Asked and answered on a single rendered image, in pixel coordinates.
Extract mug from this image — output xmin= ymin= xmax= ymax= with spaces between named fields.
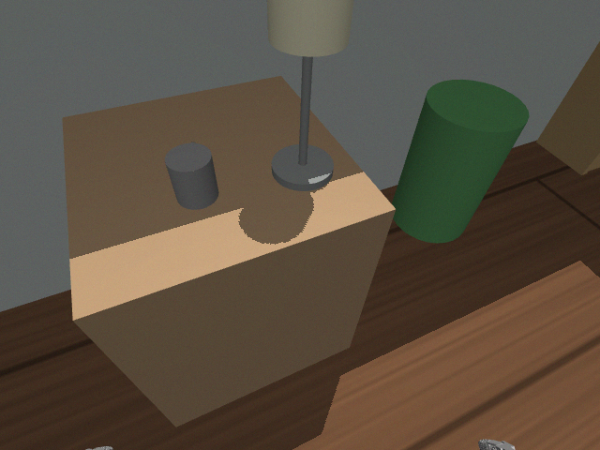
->
xmin=165 ymin=142 xmax=218 ymax=210

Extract desk lamp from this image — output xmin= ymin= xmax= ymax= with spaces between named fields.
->
xmin=267 ymin=0 xmax=354 ymax=191

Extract bookshelf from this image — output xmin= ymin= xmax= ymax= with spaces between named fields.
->
xmin=536 ymin=41 xmax=600 ymax=175

